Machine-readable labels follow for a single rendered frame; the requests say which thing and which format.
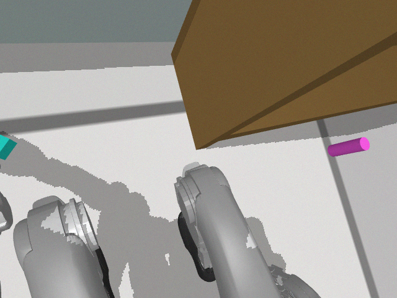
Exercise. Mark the bookshelf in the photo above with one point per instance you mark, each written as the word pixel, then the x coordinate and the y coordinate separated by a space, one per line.
pixel 249 66

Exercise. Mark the left robot arm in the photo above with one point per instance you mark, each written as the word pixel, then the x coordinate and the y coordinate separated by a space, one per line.
pixel 6 219

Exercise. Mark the right robot foot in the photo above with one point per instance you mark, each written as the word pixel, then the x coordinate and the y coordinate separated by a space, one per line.
pixel 205 274

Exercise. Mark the left robot foot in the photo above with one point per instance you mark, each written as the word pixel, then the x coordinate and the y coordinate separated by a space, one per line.
pixel 105 272

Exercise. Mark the right robot hand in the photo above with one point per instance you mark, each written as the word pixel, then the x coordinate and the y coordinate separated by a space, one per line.
pixel 291 286

